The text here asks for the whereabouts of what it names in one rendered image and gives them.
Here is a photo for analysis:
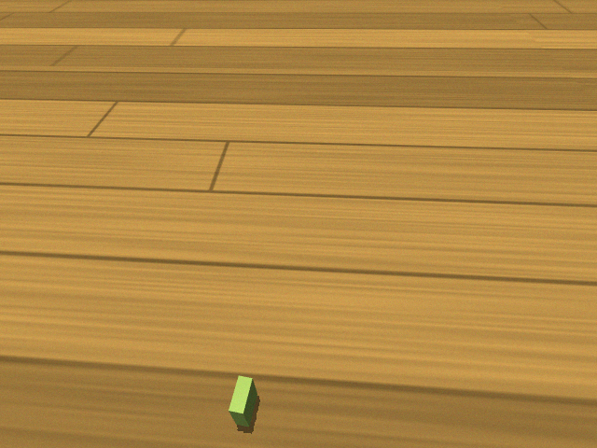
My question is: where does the carton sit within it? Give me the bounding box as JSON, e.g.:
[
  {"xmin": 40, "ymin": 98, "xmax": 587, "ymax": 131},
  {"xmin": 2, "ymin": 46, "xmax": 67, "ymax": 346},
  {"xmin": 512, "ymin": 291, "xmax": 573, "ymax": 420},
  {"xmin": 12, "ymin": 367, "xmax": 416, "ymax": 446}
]
[{"xmin": 229, "ymin": 375, "xmax": 257, "ymax": 427}]

